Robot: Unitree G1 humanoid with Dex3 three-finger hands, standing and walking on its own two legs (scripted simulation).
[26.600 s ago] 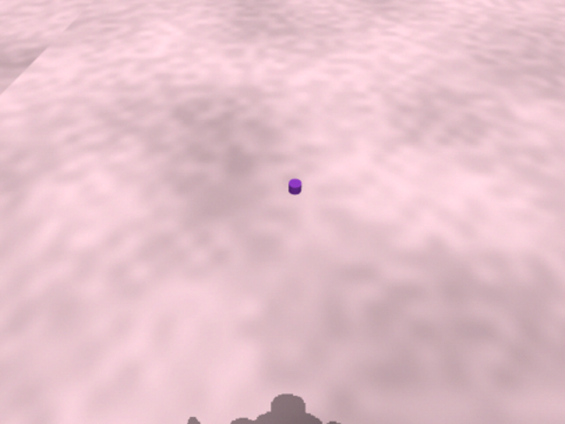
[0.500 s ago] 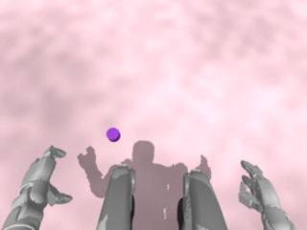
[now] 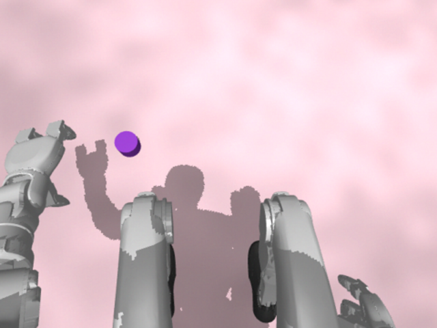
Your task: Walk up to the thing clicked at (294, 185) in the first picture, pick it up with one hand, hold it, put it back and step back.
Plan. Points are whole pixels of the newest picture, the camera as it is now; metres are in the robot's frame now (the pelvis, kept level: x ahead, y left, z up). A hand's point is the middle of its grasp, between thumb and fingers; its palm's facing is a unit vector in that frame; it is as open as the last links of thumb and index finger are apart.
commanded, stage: rise first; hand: left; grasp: from above
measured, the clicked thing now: (128, 144) +0.50 +0.26 -0.37
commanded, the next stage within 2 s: approach in 1.04 s
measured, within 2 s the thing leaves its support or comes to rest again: neither
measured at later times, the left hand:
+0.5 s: hand (74, 159) +0.41 +0.33 -0.21, palm faces -0.47 -0.06 -0.88, open 14.1 cm
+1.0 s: hand (86, 153) +0.43 +0.32 -0.24, palm faces -0.47 -0.08 -0.88, open 14.1 cm
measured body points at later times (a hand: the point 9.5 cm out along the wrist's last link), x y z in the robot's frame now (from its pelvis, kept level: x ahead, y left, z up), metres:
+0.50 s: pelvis +0.00 +0.00 -0.05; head +0.23 +0.07 +0.34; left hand +0.43 +0.33 -0.16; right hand +0.10 -0.28 -0.17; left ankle +0.10 +0.14 -0.36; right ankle +0.10 -0.13 -0.36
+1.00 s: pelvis +0.02 +0.00 -0.07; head +0.25 +0.07 +0.31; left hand +0.45 +0.32 -0.19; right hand +0.09 -0.28 -0.18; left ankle +0.10 +0.14 -0.36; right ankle +0.10 -0.13 -0.36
